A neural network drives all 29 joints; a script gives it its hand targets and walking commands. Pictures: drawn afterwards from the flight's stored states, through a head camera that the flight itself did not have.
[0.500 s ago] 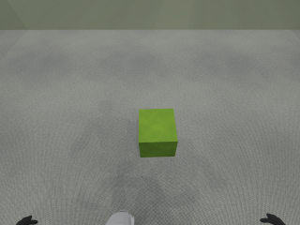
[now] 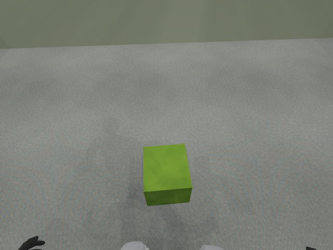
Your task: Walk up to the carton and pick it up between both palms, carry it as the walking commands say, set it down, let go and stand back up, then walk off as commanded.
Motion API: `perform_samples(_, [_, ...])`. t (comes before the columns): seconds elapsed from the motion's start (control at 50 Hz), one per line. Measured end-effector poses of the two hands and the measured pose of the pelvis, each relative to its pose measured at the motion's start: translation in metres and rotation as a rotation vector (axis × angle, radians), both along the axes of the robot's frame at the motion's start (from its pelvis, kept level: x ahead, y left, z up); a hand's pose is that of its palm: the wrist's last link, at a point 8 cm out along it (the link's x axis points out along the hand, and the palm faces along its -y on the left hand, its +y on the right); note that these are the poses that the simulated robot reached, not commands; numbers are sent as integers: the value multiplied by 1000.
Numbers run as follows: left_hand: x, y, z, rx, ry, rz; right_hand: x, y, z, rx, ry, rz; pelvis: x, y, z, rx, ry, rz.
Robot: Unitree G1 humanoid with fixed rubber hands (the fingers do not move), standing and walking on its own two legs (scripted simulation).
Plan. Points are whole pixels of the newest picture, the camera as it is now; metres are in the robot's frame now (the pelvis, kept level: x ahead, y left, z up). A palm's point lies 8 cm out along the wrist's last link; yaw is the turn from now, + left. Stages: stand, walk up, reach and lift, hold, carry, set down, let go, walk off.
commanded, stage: walk up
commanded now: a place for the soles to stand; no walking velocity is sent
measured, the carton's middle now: (166, 174) +0.60 +0.02 -0.64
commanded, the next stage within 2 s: reach and lift in 1.88 s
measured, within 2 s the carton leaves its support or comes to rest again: neither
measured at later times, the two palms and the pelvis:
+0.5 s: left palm (37, 241) +0.17 +0.34 -0.10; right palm (285, 207) +0.23 -0.30 -0.08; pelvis +0.10 +0.02 +0.00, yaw -1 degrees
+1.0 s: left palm (46, 208) +0.24 +0.33 -0.07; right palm (291, 209) +0.22 -0.31 -0.07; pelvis +0.12 +0.01 +0.03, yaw -2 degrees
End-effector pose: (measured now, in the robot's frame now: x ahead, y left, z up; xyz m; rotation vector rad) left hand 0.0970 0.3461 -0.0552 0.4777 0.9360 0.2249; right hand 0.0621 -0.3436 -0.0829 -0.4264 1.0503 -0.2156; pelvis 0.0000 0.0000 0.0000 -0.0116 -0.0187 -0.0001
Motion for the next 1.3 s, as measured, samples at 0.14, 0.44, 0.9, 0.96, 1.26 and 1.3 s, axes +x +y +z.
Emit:
perform_samples(0.14, [-6,19,1,16,89,69,83,26,5,31,-30,85,39,9,7,8,-1,5])
perform_samples(0.44, [57,-2,-48,-67,171,62,159,41,3,14,-77,30,91,18,-4,9,-7,-5])
perform_samples(0.9, [147,-16,-14,-87,133,47,164,37,9,57,33,-71,117,15,27,9,-16,-27])
perform_samples(0.96, [146,-18,-16,-93,145,49,160,37,10,55,48,-79,118,15,28,9,-15,-29])
perform_samples(1.26, [127,-20,-27,-99,219,93,154,10,11,-15,88,-77,133,3,24,13,-4,-16])
perform_samples(1.3, [129,-21,-27,-99,216,97,158,9,11,-17,85,-73,136,2,23,13,-3,-15])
